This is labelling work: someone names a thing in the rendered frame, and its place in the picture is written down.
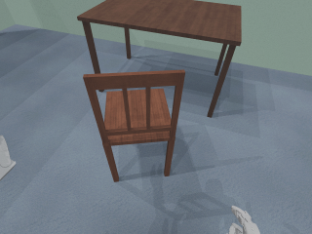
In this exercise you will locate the left robot hand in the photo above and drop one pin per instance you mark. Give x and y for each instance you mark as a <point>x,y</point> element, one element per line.
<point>6,164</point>

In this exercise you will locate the chair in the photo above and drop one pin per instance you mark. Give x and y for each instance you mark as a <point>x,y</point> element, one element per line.
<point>136,116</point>

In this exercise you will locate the table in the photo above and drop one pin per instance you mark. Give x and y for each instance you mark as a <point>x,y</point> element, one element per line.
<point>200,20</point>

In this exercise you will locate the right robot hand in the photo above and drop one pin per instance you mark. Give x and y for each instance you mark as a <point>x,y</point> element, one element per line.
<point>244,218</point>

